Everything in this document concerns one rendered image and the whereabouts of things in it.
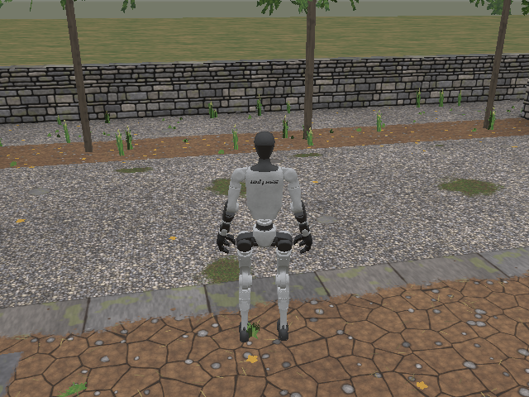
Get right robot thigh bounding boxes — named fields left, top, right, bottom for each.
left=275, top=231, right=293, bottom=289

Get right robot upper arm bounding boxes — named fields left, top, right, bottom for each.
left=282, top=167, right=303, bottom=213

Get left robot thigh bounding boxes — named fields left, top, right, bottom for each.
left=236, top=231, right=253, bottom=289

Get right robot forearm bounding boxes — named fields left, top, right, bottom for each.
left=294, top=200, right=311, bottom=237

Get left robot upper arm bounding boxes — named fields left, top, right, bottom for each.
left=226, top=167, right=247, bottom=213

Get left robot forearm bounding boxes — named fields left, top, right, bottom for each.
left=219, top=200, right=235, bottom=236

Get left robot hand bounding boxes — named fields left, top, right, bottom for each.
left=217, top=233, right=236, bottom=254

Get robot thigh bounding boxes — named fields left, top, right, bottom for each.
left=275, top=231, right=293, bottom=289
left=236, top=231, right=253, bottom=289

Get right robot hand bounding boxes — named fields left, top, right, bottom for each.
left=293, top=233, right=312, bottom=254

